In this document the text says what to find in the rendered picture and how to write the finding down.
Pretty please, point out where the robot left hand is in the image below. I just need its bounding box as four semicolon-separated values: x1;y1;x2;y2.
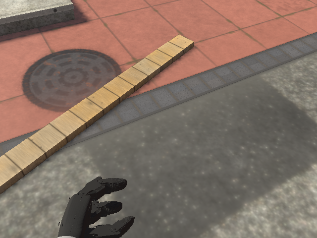
57;177;135;238

